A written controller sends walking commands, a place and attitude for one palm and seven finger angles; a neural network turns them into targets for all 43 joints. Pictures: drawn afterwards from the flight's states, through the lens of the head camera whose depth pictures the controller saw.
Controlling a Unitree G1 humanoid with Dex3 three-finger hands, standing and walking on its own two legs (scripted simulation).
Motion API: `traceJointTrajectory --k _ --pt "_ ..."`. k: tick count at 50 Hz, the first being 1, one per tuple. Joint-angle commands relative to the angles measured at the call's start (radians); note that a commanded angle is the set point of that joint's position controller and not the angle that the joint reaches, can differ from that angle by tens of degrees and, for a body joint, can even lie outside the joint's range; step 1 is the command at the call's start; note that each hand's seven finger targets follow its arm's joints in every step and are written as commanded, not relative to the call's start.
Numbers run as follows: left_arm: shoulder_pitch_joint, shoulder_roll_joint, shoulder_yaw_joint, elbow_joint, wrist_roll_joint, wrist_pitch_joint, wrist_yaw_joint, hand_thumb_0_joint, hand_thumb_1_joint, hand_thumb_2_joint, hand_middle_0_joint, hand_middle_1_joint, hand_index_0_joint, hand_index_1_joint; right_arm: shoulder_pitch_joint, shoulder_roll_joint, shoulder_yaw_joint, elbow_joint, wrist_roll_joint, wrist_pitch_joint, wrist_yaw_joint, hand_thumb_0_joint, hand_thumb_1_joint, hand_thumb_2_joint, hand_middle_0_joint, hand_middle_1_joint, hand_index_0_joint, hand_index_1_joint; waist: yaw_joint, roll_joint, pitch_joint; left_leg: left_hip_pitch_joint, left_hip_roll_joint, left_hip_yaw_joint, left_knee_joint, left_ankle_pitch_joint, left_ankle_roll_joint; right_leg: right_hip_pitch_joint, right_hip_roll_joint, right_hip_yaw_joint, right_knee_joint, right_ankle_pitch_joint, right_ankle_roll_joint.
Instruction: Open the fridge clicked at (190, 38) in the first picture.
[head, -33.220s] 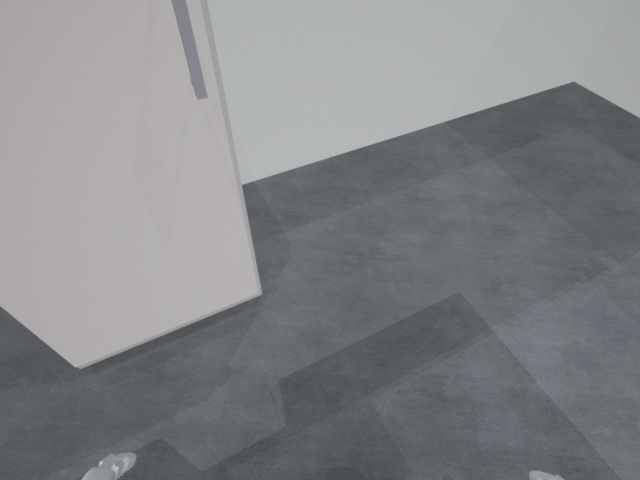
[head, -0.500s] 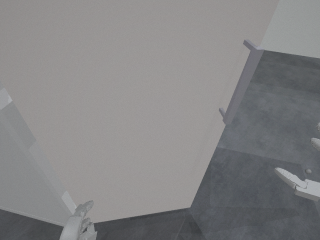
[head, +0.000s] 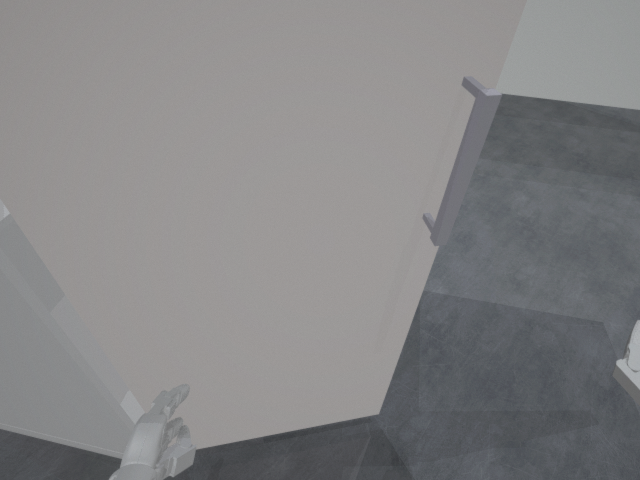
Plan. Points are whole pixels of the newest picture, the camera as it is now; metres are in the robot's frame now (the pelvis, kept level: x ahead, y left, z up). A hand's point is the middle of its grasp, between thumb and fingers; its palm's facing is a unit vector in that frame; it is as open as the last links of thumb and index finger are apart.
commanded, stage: draw the hand back to the body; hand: right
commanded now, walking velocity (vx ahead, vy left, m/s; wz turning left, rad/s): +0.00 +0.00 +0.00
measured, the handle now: (453, 169) +0.44 -0.18 +0.20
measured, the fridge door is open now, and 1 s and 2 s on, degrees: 67 67 67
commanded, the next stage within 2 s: step back with the hand held close in 0.18 s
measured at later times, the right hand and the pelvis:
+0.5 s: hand (580, 357) +0.20 -0.25 +0.14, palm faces +0.40 +0.83 -0.39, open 7.5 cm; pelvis -0.01 +0.01 +0.00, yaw +1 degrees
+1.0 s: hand out of the picture +0.14 -0.28 +0.14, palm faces +0.44 +0.80 -0.41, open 7.5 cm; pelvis -0.06 -0.01 -0.02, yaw +0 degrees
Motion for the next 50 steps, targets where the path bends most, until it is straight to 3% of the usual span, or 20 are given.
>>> traceJointTrajectory --k 1,6,9,14,15,16,17,18,20,22,25,29,31,35,38,42,44,46,48,50 --pt "-0.12 0.122 0.045 -0.159 -0.001 -0.049 0.007 0.0 0.9 0.9 -0.2 -0.3 -0.2 -0.3 -0.118 -0.185 -0.097 -0.193 -0.005 -0.063 -0.01 0.0 -0.9 -0.9 0.2 0.3 0.2 0.3 0.015 -0.024 -0.045 -0.088 0.008 -0.068 -0.057 0.084 0.033 0.044 -0.08 0.148 -0.102 0.111 0.062" --pt "-0.127 0.119 0.041 -0.158 0.002 -0.06 0.007 0.0 0.9 0.9 -0.2 -0.3 -0.2 -0.3 -0.128 -0.198 -0.1 -0.236 -0.009 -0.07 -0.013 0.0 -0.9 -0.9 0.2 0.3 0.2 0.3 0.01 -0.074 -0.066 -0.071 0.007 -0.071 -0.059 0.082 0.036 0.05 -0.077 0.152 -0.106 0.097 0.063" --pt "-0.127 0.122 0.044 -0.158 0.003 -0.062 0.01 0.0 0.9 0.9 -0.2 -0.3 -0.2 -0.3 -0.096 -0.207 -0.115 -0.219 -0.006 -0.069 -0.013 0.0 -0.9 -0.9 0.2 0.3 0.2 0.3 0.007 -0.01 -0.073 -0.057 0.007 -0.071 -0.069 0.086 0.036 0.045 -0.075 0.147 -0.101 0.109 0.055" --pt "-0.133 0.118 0.043 -0.151 0.0 -0.06 0.012 0.0 0.9 0.9 -0.2 -0.3 -0.2 -0.3 -0.105 -0.2 -0.112 -0.196 -0.005 -0.069 -0.01 0.0 -0.9 -0.9 0.2 0.3 0.2 0.3 0.011 -0.03 -0.023 -0.08 0.009 -0.074 -0.082 0.067 0.034 0.035 -0.072 0.139 -0.104 0.084 0.052" --pt "-0.134 0.116 0.036 -0.154 0.001 -0.065 0.01 0.0 0.9 0.9 -0.2 -0.3 -0.2 -0.3 -0.155 -0.124 -0.016 -0.202 -0.011 -0.068 -0.002 0.0 -0.9 -0.9 0.2 0.3 0.2 0.3 0.026 -0.046 -0.018 -0.093 0.013 -0.077 -0.079 0.067 0.031 0.04 -0.068 0.134 -0.103 0.078 0.048" --pt "-0.137 0.123 0.032 -0.204 -0.013 -0.048 0.012 0.0 0.9 0.9 -0.2 -0.3 -0.2 -0.3 -0.281 -0.291 -0.175 -0.292 -0.014 -0.112 -0.016 0.0 -0.9 -0.9 0.2 0.3 0.2 0.3 0.04 -0.018 0.068 -0.194 0.065 -0.192 -0.145 0.047 0.016 -0.053 -0.095 0.139 -0.058 -0.025 0.011" --pt "-0.12 0.108 0.029 -0.168 -0.002 -0.036 0.015 0.0 0.9 0.9 -0.2 -0.3 -0.2 -0.3 -0.169 -0.2 -0.108 -0.181 -0.016 -0.116 -0.007 0.0 -0.9 -0.9 0.2 0.3 0.2 0.3 0.054 0.055 0.068 -0.23 0.097 -0.212 -0.175 0.0 0.021 -0.05 -0.083 0.147 -0.016 -0.043 0.008" --pt "-0.113 0.11 0.034 -0.172 0.001 -0.024 0.011 0.0 0.9 0.9 -0.2 -0.3 -0.2 -0.3 -0.112 -0.173 -0.079 -0.157 -0.028 -0.112 -0.005 0.0 -0.9 -0.9 0.2 0.3 0.2 0.3 0.052 0.088 0.069 -0.259 0.115 -0.238 -0.193 -0.006 0.02 -0.041 -0.083 0.144 0.016 -0.024 0.006" --pt "-0.104 0.115 0.04 -0.184 0.002 -0.006 0.009 0.0 0.9 0.9 -0.2 -0.3 -0.2 -0.3 -0.078 -0.182 -0.085 -0.187 -0.034 -0.118 -0.007 0.0 -0.9 -0.9 0.2 0.3 0.2 0.3 0.052 0.113 -0.009 -0.226 0.144 -0.22 -0.15 0.08 0.031 -0.038 -0.09 0.136 0.048 0.046 0.012" --pt "-0.096 0.12 0.049 -0.202 -0.003 0.01 0.01 0.0 0.9 0.9 -0.2 -0.3 -0.2 -0.3 -0.028 -0.183 -0.09 -0.228 -0.032 -0.128 -0.012 0.0 -0.9 -0.9 0.2 0.3 0.2 0.3 0.054 0.057 -0.088 -0.198 0.152 -0.214 -0.093 0.148 0.034 -0.026 -0.101 0.131 0.052 0.095 0.014" --pt "-0.095 0.123 0.055 -0.232 -0.005 0.027 0.015 0.0 0.9 0.9 -0.2 -0.3 -0.2 -0.3 0.047 -0.226 -0.144 -0.312 -0.028 -0.141 -0.024 0.0 -0.9 -0.9 0.2 0.3 0.2 0.3 0.051 -0.021 -0.187 -0.117 0.116 -0.167 0.018 0.279 0.017 -0.034 -0.134 0.155 0.019 0.259 0.011" --pt "-0.101 0.122 0.059 -0.266 -0.005 0.045 0.024 0.0 0.9 0.9 -0.2 -0.3 -0.2 -0.3 0.1 -0.286 -0.215 -0.387 -0.02 -0.15 -0.033 0.0 -0.9 -0.9 0.2 0.3 0.2 0.3 0.046 -0.025 -0.238 -0.073 0.081 -0.144 0.106 0.364 0.007 -0.069 -0.161 0.184 0.017 0.392 0.005" --pt "-0.089 0.118 0.061 -0.274 -0.009 0.048 0.025 0.0 0.9 0.9 -0.2 -0.3 -0.2 -0.3 0.124 -0.273 -0.215 -0.394 -0.017 -0.153 -0.034 0.0 -0.9 -0.9 0.2 0.3 0.2 0.3 0.048 -0.027 -0.247 -0.068 0.069 -0.139 0.137 0.357 0.005 -0.092 -0.174 0.191 0.015 0.405 0.003" --pt "-0.074 0.127 0.066 -0.268 -0.006 0.037 0.025 0.0 0.9 0.9 -0.2 -0.3 -0.2 -0.3 0.141 -0.244 -0.2 -0.363 -0.015 -0.151 -0.031 0.0 -0.9 -0.9 0.2 0.3 0.2 0.3 0.052 -0.06 -0.197 -0.106 0.037 -0.119 0.18 0.185 -0.001 -0.144 -0.207 0.218 -0.038 0.339 -0.003" --pt "-0.067 0.138 0.069 -0.258 -0.002 0.023 0.024 0.0 0.9 0.9 -0.2 -0.3 -0.2 -0.3 0.114 -0.221 -0.187 -0.321 -0.022 -0.152 -0.03 0.0 -0.9 -0.9 0.2 0.3 0.2 0.3 0.057 -0.093 -0.139 -0.099 0.018 -0.108 0.224 0.044 -0.004 -0.254 -0.242 0.245 -0.101 0.146 -0.022" --pt "-0.065 0.145 0.072 -0.254 -0.004 0.01 0.027 0.0 0.9 0.9 -0.2 -0.3 -0.2 -0.3 0.064 -0.214 -0.18 -0.298 -0.038 -0.157 -0.03 0.0 -0.9 -0.9 0.2 0.3 0.2 0.3 0.066 -0.039 -0.094 -0.038 0.018 -0.127 0.224 0.073 -0.003 -0.401 -0.238 0.266 -0.129 -0.142 -0.036" --pt "-0.066 0.146 0.073 -0.257 -0.003 0.007 0.028 0.0 0.9 0.9 -0.2 -0.3 -0.2 -0.3 0.027 -0.228 -0.188 -0.332 -0.047 -0.165 -0.03 0.0 -0.9 -0.9 0.2 0.3 0.2 0.3 0.069 -0.009 -0.093 -0.022 0.036 -0.157 0.19 0.08 0.006 -0.443 -0.205 0.252 -0.108 -0.252 -0.033" --pt "-0.059 0.136 0.072 -0.258 -0.004 0.005 0.025 0.0 0.9 0.9 -0.2 -0.3 -0.2 -0.3 0.016 -0.215 -0.166 -0.341 -0.048 -0.173 -0.03 0.0 -0.9 -0.9 0.2 0.3 0.2 0.3 0.075 0.049 -0.079 -0.107 0.075 -0.222 0.102 -0.028 0.028 -0.42 -0.158 0.231 -0.049 -0.325 -0.017" --pt "-0.054 0.127 0.075 -0.246 0.002 0.004 0.021 0.0 0.9 0.9 -0.2 -0.3 -0.2 -0.3 -0.003 -0.221 -0.157 -0.36 -0.05 -0.182 -0.035 0.0 -0.9 -0.9 0.2 0.3 0.2 0.3 0.081 0.11 -0.058 -0.274 0.15 -0.32 -0.043 -0.24 0.079 -0.325 -0.104 0.207 0.081 -0.318 0.011" --pt "-0.041 0.113 0.069 -0.22 0.005 -0.002 0.018 0.0 0.9 0.9 -0.2 -0.3 -0.2 -0.3 -0.025 -0.233 -0.15 -0.386 -0.05 -0.192 -0.047 0.0 -0.9 -0.9 0.2 0.3 0.2 0.3 0.09 0.14 -0.061 -0.407 0.247 -0.381 -0.121 -0.264 0.126 -0.193 -0.065 0.166 0.256 -0.214 0.035"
